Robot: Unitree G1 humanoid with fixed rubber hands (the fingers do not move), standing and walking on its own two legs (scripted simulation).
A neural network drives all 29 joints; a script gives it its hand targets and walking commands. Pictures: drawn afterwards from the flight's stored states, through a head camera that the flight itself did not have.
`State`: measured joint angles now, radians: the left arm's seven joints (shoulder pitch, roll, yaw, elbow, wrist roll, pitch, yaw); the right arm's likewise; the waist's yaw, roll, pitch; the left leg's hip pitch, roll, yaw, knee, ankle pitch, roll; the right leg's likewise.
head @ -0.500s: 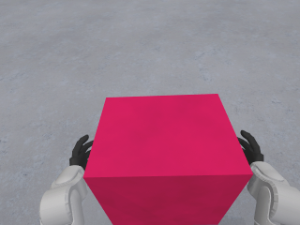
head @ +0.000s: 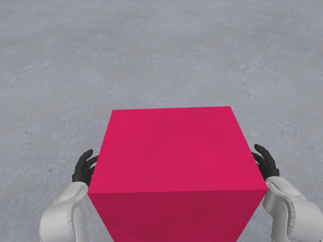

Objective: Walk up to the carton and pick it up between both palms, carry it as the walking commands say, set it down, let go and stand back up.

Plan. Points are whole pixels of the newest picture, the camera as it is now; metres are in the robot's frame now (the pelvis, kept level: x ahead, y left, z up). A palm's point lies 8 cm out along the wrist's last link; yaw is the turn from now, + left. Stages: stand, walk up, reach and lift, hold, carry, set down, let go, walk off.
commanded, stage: carry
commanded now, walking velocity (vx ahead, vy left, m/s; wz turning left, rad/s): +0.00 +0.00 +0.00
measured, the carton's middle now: (173, 179) +0.27 +0.00 +0.00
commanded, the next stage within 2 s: hold in 1.36 s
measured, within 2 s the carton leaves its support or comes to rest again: neither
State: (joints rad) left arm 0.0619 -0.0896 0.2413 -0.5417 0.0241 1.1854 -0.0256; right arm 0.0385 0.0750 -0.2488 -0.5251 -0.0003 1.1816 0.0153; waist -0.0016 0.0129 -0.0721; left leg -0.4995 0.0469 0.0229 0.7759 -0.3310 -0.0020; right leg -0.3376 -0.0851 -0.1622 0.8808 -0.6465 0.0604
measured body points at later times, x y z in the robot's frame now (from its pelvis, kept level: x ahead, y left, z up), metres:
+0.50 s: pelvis -0.04 +0.01 +0.01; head -0.06 +0.00 +0.46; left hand +0.19 +0.21 +0.10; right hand +0.20 -0.18 +0.09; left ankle +0.04 +0.11 -0.71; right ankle -0.05 -0.08 -0.71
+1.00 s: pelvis -0.02 -0.01 +0.01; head -0.03 -0.03 +0.46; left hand +0.21 +0.19 +0.10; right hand +0.22 -0.21 +0.08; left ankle +0.04 +0.11 -0.71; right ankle -0.05 -0.08 -0.71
